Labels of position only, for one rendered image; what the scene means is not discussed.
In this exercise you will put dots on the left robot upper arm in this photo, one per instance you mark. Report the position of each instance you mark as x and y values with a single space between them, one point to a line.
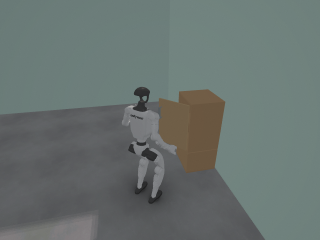
126 116

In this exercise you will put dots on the handle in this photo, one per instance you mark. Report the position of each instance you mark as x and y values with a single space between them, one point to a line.
159 112

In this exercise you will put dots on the humanoid robot head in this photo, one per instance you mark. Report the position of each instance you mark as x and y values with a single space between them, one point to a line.
141 91

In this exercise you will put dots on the robot right forearm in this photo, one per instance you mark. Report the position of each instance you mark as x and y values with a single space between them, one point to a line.
162 144

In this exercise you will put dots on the right robot hand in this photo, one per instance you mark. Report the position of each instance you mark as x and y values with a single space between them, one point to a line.
172 149

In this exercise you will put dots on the right robot upper arm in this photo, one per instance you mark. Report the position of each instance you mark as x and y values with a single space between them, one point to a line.
154 118

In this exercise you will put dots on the cupboard door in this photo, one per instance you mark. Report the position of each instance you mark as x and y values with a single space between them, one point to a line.
173 126

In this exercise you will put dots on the robot left thigh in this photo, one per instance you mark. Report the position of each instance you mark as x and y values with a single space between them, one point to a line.
144 161

